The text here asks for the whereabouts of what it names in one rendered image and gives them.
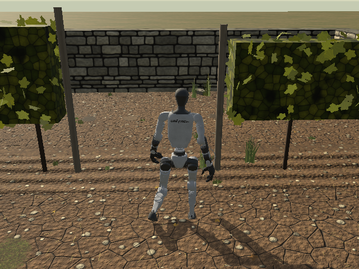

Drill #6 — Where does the left robot hand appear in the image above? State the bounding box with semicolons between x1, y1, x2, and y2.
150;152;163;164

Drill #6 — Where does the left robot shin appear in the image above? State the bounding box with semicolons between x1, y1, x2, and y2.
152;187;164;214

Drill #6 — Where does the left robot upper arm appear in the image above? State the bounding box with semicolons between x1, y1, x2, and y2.
154;112;169;141

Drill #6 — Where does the right robot hand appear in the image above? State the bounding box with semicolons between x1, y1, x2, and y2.
201;165;215;182

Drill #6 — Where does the left robot foot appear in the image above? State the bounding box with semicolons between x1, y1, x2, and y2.
148;211;158;221

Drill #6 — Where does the robot right forearm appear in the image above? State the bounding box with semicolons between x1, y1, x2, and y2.
200;136;213;166

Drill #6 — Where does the right robot upper arm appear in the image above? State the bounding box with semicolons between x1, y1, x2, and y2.
192;113;205;145

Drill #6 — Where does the robot left forearm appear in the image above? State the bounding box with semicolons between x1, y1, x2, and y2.
150;133;160;154

